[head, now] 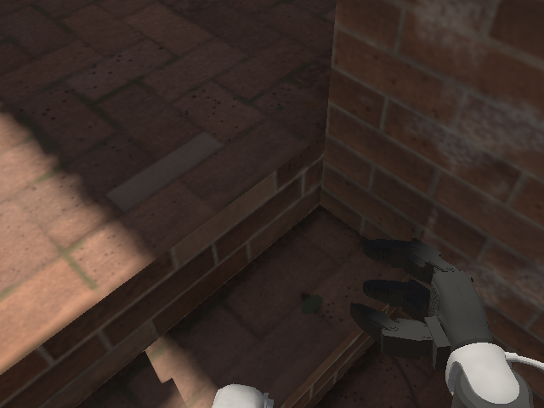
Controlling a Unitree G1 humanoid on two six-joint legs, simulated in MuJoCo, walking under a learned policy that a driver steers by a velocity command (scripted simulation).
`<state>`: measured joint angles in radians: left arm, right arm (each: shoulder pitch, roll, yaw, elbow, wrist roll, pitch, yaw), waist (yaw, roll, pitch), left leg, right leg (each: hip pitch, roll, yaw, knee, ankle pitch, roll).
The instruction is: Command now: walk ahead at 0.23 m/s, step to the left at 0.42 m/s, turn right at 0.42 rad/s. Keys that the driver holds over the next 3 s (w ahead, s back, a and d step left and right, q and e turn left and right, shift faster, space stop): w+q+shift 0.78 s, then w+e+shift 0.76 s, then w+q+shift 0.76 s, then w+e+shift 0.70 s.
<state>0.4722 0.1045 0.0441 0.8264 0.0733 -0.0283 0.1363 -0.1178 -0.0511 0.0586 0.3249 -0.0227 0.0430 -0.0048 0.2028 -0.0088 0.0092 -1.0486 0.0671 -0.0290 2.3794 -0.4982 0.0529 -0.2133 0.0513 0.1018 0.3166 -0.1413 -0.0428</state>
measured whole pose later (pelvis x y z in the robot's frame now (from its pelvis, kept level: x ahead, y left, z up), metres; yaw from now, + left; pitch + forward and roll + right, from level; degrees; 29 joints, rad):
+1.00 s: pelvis -0.21 +0.13 +0.07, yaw +22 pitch +0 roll +1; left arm -0.07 0.26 0.10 0.67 0.03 0.08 0.04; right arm 0.05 -0.15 0.02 0.45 -0.01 0.10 0.03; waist -0.15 0.02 0.00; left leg -0.85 -0.18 -0.02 1.26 -0.43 0.12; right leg -0.51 0.05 0.08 1.49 -0.35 0.01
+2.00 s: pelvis -0.33 +0.12 -0.02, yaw +5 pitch -1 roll +5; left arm 0.42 0.22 -0.03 0.60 0.04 -0.01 0.02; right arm 0.16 -0.14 -0.01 0.56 -0.01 0.07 -0.05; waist -0.03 0.06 -0.04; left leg -1.17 -0.13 -0.03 2.51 -0.35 0.02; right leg -0.13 -0.02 -0.24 0.54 -0.42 -0.12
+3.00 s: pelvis +0.08 +0.14 +0.18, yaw +2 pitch +0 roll +1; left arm 0.53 0.14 0.05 0.88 0.08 0.00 0.06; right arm 0.00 -0.08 0.03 0.48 -0.04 -0.03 0.01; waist 0.07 0.11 0.02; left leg -1.18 -0.03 -0.03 2.66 -0.15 0.09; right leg -0.33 0.11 0.10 0.58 -0.23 -0.07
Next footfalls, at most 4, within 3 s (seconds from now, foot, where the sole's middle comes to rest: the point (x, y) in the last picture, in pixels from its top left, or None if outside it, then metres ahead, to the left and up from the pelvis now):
0.18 left None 0.05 0.15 -0.58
0.42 right None -0.11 -0.01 -0.79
0.90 left None -0.08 0.26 -0.58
1.18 right None -0.34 0.11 -0.79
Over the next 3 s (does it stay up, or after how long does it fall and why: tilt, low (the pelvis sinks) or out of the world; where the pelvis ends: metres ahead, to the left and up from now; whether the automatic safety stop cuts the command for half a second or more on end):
stays up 0.08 0.14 0.18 its command is cut before an obstacle from the start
